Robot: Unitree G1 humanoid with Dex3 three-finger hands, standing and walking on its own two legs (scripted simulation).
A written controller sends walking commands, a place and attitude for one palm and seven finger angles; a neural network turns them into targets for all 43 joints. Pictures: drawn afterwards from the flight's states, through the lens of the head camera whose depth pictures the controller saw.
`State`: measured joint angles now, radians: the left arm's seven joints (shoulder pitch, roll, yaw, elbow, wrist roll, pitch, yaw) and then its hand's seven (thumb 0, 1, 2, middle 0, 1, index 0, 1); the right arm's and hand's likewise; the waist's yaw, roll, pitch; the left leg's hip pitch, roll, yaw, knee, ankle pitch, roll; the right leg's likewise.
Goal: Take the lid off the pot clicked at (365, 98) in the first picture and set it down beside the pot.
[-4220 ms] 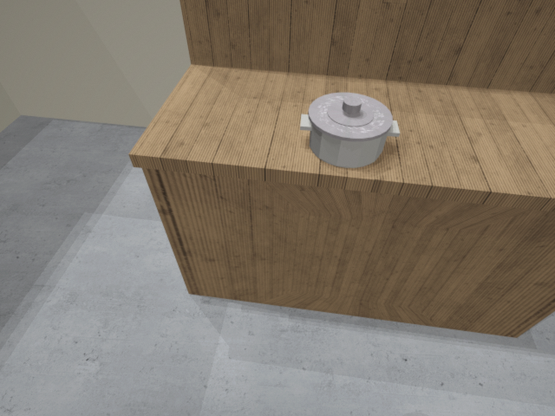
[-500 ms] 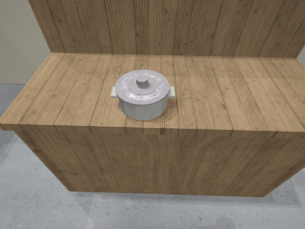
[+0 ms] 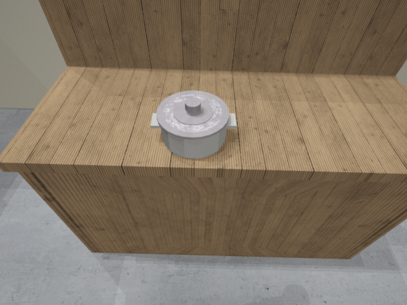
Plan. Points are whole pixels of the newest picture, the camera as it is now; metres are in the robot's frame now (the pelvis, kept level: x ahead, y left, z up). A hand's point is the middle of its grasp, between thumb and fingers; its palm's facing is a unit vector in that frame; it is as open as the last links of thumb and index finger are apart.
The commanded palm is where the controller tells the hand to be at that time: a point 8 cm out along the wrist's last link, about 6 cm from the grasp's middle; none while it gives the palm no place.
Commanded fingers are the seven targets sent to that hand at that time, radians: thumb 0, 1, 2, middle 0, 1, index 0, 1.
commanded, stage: look again from close up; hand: left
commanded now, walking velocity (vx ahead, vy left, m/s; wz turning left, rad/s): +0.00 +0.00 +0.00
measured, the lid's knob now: (192, 105) +0.56 +0.07 +0.08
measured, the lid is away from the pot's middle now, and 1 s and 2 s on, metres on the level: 0.00 0.00 0.00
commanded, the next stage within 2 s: shuffle to correct the standing spot in 0.10 s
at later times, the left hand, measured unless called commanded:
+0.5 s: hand out of the picture -0.01 +0.14 -0.18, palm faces +0.03 -0.99 -0.17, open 7.4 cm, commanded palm none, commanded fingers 0.00 0.90 0.90 -0.20 -0.30 -0.20 -0.30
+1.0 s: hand (150, 299) +0.17 +0.14 -0.18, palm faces +0.02 -0.98 -0.17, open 7.3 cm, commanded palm none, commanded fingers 0.00 0.90 0.90 -0.20 -0.30 -0.20 -0.30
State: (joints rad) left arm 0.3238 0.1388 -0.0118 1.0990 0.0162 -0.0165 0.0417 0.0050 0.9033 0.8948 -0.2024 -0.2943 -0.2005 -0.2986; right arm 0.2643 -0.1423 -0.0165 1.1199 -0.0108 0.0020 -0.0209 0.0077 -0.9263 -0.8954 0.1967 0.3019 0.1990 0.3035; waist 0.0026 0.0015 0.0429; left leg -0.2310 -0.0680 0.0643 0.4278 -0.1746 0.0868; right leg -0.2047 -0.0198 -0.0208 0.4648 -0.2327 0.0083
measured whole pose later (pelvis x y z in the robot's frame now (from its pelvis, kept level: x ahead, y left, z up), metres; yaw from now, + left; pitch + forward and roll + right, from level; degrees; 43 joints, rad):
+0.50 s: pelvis +0.02 -0.02 +0.00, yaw -1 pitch +0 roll +0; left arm 0.37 0.13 0.01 1.10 0.03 -0.01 0.02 0.00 0.90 0.89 -0.20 -0.29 -0.20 -0.30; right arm 0.31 -0.12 -0.03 1.12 -0.02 0.00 -0.02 0.00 -0.91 -0.90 0.20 0.30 0.20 0.30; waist 0.00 -0.01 0.01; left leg -0.24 -0.05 0.07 0.45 -0.22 0.07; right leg -0.22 -0.01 -0.02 0.50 -0.28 -0.02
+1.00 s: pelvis +0.13 -0.05 +0.00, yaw +0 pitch +2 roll -1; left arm 0.21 0.21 0.07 1.02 0.03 0.02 0.01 0.03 0.94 0.89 -0.20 -0.29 -0.20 -0.30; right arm 0.36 -0.07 -0.02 1.09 -0.03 -0.06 -0.05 0.00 -0.91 -0.90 0.20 0.30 0.20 0.30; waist -0.02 -0.06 0.07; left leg -0.12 0.02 0.04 0.42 -0.33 0.02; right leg -0.60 -0.04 0.01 1.13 -0.32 -0.02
